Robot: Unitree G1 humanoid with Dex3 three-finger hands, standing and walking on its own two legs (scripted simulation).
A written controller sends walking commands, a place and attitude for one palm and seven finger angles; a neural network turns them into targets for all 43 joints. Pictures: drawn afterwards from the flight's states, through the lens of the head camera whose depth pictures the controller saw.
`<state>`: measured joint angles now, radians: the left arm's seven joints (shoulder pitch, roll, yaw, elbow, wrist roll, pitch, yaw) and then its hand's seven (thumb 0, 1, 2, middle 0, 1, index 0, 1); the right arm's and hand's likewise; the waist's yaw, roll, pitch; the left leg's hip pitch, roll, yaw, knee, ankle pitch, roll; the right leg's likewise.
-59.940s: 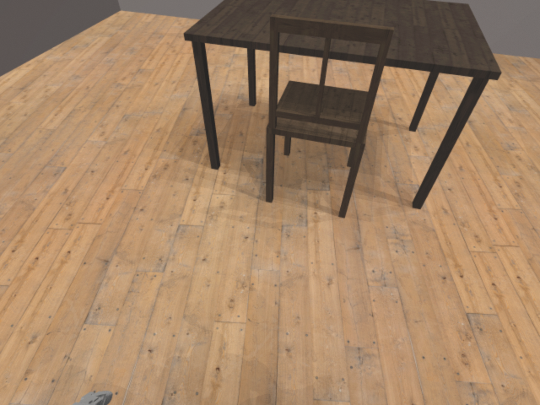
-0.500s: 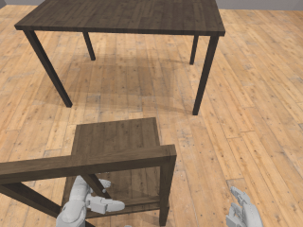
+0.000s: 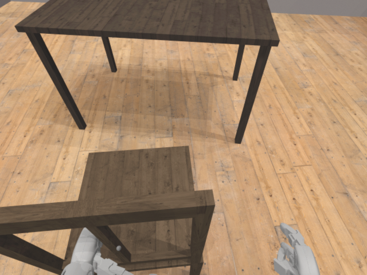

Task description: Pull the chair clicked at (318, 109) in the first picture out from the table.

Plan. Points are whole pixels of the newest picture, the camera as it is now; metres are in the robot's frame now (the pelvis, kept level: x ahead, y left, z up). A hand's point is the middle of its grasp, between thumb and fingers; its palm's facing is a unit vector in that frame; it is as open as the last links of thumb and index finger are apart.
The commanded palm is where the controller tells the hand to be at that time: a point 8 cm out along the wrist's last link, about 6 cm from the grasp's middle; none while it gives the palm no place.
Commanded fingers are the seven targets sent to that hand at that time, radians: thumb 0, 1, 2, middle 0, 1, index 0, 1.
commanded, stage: draw the fingers out of the gap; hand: left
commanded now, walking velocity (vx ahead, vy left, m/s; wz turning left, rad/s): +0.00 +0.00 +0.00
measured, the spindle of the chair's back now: (113, 243) +0.20 +0.16 -0.03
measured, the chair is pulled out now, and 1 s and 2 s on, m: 0.71 0.71 0.71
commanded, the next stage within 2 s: draw the hand back to the body in 0.70 s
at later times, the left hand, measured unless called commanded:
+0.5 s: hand out of the picture +0.12 +0.15 -0.03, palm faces +0.02 -0.99 -0.16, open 17.4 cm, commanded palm +0.09 +0.20 +0.00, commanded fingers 0.00 -0.55 0.20 0.00 0.00 0.00 0.00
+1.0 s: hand out of the picture +0.10 +0.15 +0.02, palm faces +0.12 -0.99 -0.02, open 17.4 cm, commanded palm +0.05 +0.22 +0.03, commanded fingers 0.00 -0.55 0.20 0.00 0.00 0.00 0.00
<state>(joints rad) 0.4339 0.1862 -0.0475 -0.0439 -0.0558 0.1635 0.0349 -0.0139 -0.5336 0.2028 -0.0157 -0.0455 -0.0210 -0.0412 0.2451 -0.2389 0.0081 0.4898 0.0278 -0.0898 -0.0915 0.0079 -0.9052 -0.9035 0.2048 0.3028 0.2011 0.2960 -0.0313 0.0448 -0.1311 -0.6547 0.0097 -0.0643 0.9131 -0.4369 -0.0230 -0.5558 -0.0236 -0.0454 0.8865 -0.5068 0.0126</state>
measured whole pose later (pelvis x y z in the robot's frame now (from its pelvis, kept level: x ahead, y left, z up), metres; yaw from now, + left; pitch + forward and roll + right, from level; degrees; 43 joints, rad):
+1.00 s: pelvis -0.02 +0.01 -0.03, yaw +0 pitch +12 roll -3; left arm 0.89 0.17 -0.05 -0.42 -0.16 -0.14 -0.03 -0.02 -0.53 0.20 0.00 0.00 -0.01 0.00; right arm 0.25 -0.17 -0.03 0.48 0.06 -0.14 -0.12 0.01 -0.90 -0.90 0.20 0.30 0.20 0.30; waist 0.02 0.05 -0.19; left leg -0.82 0.01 -0.10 1.10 -0.49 -0.02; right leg -0.70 -0.01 -0.07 1.05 -0.56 0.01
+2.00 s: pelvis +0.00 +0.00 +0.04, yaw +1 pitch -4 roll -1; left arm 0.68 0.47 0.11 -0.42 -0.08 0.23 0.14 0.00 0.56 0.73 -0.16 -0.23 -0.41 -0.25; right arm 0.19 -0.22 0.08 0.65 0.04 -0.23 -0.15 0.01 -0.90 -0.90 0.21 0.30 0.20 0.30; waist 0.09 0.07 0.04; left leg -0.24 0.01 -0.07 0.63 -0.32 -0.03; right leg -0.13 -0.02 -0.06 0.58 -0.38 0.01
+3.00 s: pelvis -0.10 -0.01 +0.04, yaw +2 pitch -5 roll -3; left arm 0.66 0.63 0.33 -0.66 -0.09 0.02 0.13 0.02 0.89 0.90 -0.21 -0.31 -0.34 -0.33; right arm 0.16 -0.22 0.02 0.56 0.05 -0.09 -0.14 0.01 -0.91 -0.90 0.20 0.30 0.20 0.30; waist 0.08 0.01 0.22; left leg -0.35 0.04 -0.11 0.57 -0.14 -0.05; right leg -0.24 0.01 -0.10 0.53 -0.21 -0.01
